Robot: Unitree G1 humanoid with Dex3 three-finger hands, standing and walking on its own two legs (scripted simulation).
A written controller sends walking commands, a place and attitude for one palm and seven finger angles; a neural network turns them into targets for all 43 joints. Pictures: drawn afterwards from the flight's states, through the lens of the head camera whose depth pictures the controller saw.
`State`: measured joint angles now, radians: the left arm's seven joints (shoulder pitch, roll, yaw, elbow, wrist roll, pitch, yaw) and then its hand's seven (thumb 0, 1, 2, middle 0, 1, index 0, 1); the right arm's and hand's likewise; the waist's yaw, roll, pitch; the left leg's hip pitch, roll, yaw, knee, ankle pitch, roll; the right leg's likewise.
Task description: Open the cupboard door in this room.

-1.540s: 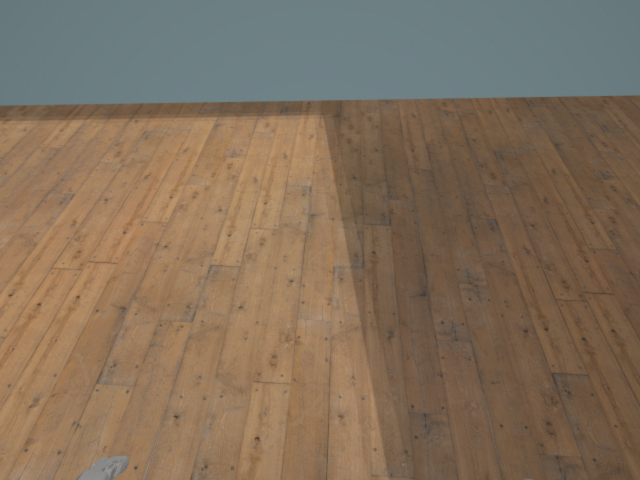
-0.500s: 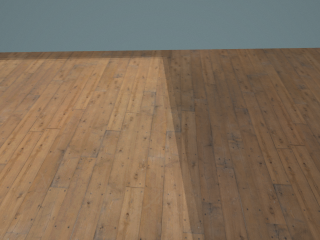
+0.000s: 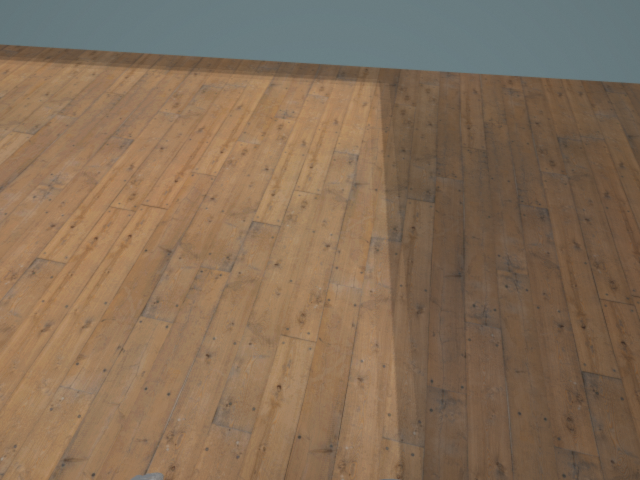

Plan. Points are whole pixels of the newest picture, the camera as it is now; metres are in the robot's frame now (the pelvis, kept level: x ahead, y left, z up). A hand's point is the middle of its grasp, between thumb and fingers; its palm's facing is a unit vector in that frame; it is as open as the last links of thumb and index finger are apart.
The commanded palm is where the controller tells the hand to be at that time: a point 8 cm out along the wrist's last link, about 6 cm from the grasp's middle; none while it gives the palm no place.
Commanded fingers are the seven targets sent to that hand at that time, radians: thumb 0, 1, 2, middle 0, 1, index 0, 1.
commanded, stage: turn or walk to find it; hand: left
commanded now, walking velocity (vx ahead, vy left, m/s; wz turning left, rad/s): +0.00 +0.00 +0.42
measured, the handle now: out of the picture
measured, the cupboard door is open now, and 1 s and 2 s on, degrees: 0 0 0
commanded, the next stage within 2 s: none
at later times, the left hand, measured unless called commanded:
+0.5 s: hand out of the picture -0.06 +0.14 -0.16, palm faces +0.29 -0.92 -0.25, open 7.4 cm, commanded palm none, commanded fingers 0.00 0.90 0.90 -0.20 -0.30 -0.20 -0.30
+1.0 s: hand out of the picture -0.09 +0.21 -0.16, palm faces +0.45 -0.86 -0.25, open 7.4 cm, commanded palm none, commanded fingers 0.00 0.90 0.90 -0.20 -0.30 -0.20 -0.30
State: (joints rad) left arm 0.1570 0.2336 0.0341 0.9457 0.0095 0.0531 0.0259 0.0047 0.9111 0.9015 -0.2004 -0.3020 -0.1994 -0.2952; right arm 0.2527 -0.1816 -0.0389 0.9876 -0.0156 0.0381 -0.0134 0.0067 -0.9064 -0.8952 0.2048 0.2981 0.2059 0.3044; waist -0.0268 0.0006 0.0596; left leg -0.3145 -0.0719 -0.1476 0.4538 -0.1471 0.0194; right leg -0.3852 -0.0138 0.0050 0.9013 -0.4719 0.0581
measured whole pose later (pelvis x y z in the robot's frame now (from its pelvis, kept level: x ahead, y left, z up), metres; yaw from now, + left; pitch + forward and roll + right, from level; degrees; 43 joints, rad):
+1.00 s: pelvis -0.08 -0.02 +0.00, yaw +25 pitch -1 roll +0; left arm 0.18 0.24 0.06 0.94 0.02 0.06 0.02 0.00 0.91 0.90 -0.20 -0.30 -0.20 -0.29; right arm 0.21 -0.18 -0.04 0.96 -0.02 0.03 -0.01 0.01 -0.91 -0.90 0.20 0.30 0.21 0.30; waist -0.01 -0.02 0.05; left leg -0.21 -0.05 -0.03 0.45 -0.22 0.05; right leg -0.40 -0.07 -0.02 0.91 -0.42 0.09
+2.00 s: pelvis -0.16 -0.05 +0.01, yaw +50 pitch +0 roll -1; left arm 0.21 0.25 0.07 0.97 0.02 0.06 0.02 0.00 0.91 0.90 -0.20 -0.30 -0.20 -0.29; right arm 0.21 -0.17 -0.04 0.96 -0.01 0.02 -0.02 0.01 -0.91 -0.90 0.20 0.30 0.20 0.30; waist 0.01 -0.04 0.04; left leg -0.21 -0.07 -0.01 0.40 -0.18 0.08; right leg -0.44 -0.09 -0.01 1.04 -0.35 0.11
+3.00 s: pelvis -0.17 -0.10 +0.00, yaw +61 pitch -2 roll +0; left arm 0.32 0.14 0.00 1.15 0.01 0.02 0.02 0.00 0.91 0.90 -0.20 -0.30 -0.20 -0.30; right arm 0.16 -0.15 -0.02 1.09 0.00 0.01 -0.04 -0.01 -0.94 -0.90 0.20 0.30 0.20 0.30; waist 0.04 -0.02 0.02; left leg -0.14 0.01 0.05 0.43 -0.26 0.01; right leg -0.16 -0.05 -0.10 0.42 -0.23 0.01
